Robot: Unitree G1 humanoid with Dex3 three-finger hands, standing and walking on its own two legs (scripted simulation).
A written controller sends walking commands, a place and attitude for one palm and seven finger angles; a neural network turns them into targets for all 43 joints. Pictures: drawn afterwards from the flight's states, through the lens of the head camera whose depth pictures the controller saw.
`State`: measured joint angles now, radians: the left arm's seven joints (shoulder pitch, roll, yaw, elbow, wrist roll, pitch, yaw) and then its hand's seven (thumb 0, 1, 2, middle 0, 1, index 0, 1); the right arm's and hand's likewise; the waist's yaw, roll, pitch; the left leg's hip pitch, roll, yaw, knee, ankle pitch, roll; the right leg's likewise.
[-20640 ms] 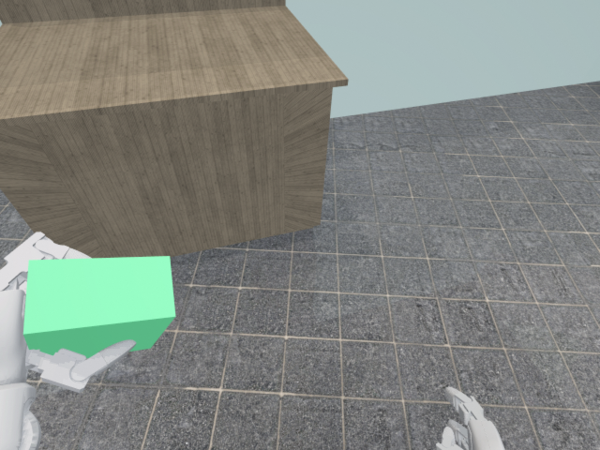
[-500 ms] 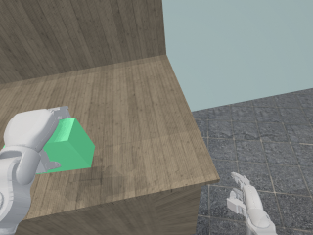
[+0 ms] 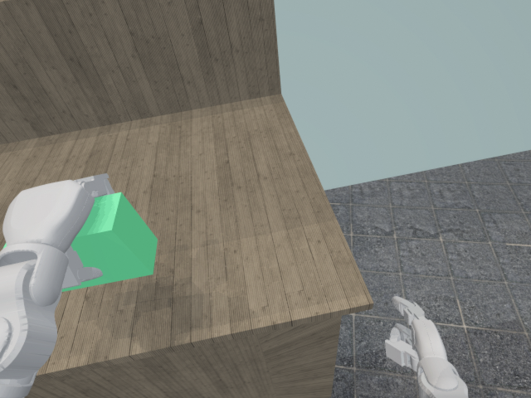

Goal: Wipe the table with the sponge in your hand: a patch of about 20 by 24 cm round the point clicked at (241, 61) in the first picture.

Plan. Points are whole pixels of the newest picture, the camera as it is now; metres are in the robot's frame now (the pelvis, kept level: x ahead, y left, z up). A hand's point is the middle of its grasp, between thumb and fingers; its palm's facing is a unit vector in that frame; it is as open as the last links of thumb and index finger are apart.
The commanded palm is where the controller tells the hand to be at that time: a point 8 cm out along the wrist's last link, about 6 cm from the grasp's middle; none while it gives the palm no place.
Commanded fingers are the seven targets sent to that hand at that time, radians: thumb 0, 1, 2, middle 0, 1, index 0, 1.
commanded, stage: move the sponge above the wiping area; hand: left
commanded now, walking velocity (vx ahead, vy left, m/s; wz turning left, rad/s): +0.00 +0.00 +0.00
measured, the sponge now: (97, 251) +0.24 +0.29 +0.13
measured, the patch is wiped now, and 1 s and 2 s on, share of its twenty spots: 0.00 0.00 0.00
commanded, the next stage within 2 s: none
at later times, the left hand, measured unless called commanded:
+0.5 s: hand (100, 242) +0.24 +0.28 +0.15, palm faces +0.08 -0.06 -0.99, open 10.3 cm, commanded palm +0.21 +0.27 +0.22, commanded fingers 0.00 0.10 1.30 -1.20 -1.60 -1.20 -1.60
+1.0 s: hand (112, 248) +0.25 +0.27 +0.13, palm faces +0.04 -0.06 -1.00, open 10.3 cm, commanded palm +0.22 +0.27 +0.21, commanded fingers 0.00 0.10 1.30 -1.20 -1.60 -1.20 -1.60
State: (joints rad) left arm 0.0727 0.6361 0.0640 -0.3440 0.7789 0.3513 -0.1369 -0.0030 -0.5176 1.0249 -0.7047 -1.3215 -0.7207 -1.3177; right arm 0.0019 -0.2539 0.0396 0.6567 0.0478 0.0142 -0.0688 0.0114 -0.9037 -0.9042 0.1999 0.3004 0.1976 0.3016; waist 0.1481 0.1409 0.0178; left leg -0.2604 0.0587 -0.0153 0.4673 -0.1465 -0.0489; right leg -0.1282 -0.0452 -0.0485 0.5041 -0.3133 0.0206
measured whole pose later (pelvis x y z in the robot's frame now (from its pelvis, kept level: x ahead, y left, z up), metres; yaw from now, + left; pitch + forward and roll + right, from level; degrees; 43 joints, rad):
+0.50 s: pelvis +0.00 +0.00 +0.00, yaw +0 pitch -3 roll +0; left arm 0.06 0.58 -0.01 -0.30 0.83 0.39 -0.13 0.00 -0.52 1.03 -0.70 -1.32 -0.72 -1.32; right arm -0.01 -0.25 0.05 0.65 0.05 0.02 -0.07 0.01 -0.90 -0.90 0.20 0.30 0.20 0.30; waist 0.14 0.14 0.01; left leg -0.26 0.06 -0.02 0.46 -0.15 -0.05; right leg -0.13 -0.04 -0.05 0.50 -0.31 0.02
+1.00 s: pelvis +0.01 +0.00 +0.00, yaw +0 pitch -4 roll +0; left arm 0.09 0.57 -0.03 -0.26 0.85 0.32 -0.11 0.00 -0.52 1.03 -0.71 -1.32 -0.72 -1.31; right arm 0.02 -0.25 0.04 0.66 0.04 0.01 -0.07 0.01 -0.90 -0.90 0.20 0.30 0.20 0.30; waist 0.13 0.14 0.02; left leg -0.25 0.06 -0.02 0.46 -0.15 -0.05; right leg -0.12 -0.04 -0.05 0.49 -0.32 0.02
